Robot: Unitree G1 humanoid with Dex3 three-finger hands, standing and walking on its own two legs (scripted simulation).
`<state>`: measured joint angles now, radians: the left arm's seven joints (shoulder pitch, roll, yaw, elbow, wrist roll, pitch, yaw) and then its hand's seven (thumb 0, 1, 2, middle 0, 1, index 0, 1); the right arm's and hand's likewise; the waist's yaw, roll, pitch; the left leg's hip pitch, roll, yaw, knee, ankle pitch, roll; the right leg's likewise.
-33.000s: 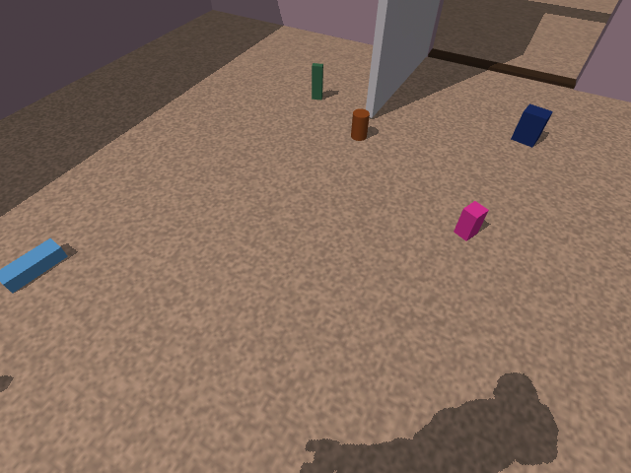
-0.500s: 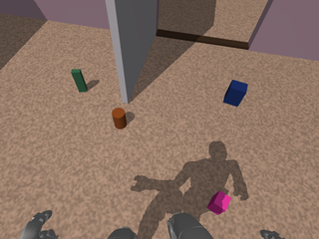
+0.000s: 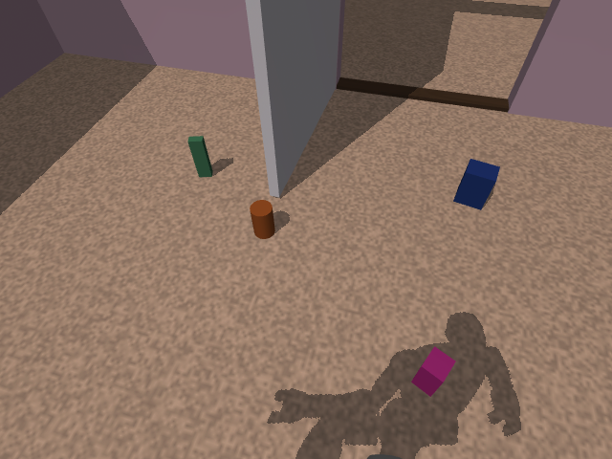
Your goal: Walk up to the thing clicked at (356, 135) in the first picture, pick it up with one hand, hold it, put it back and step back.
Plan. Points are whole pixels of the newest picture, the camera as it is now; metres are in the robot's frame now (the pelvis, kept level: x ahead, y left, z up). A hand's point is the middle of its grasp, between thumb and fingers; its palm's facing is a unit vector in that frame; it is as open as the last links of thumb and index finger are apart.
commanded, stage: step back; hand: left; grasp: from the side
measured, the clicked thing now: (262, 219) +1.06 +0.19 -0.68
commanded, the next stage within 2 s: stand in 0.86 s
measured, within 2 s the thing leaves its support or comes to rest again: neither
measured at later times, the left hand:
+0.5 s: hand out of the picture +0.08 +0.26 -0.13, palm faces +0.02 -0.93 -0.37, open 7.4 cm
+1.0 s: hand (125, 448) +0.16 +0.27 -0.13, palm faces -0.05 -0.94 -0.34, open 7.4 cm
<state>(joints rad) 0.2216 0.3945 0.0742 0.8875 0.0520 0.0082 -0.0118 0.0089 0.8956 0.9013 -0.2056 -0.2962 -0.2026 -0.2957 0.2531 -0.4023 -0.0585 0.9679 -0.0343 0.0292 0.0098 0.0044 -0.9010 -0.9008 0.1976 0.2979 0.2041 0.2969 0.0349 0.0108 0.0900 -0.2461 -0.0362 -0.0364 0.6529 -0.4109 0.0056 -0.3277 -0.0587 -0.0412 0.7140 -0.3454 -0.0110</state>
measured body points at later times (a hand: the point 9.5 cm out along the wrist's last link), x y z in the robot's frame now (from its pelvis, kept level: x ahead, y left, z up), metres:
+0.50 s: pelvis +0.02 +0.00 +0.01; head +0.03 -0.01 +0.46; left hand +0.08 +0.31 -0.11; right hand +0.09 -0.32 -0.12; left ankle +0.06 +0.13 -0.71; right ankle +0.03 -0.12 -0.72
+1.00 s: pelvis +0.05 +0.02 +0.03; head +0.07 +0.02 +0.48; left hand +0.17 +0.31 -0.10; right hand +0.17 -0.28 -0.10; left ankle +0.07 +0.13 -0.72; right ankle +0.03 -0.12 -0.72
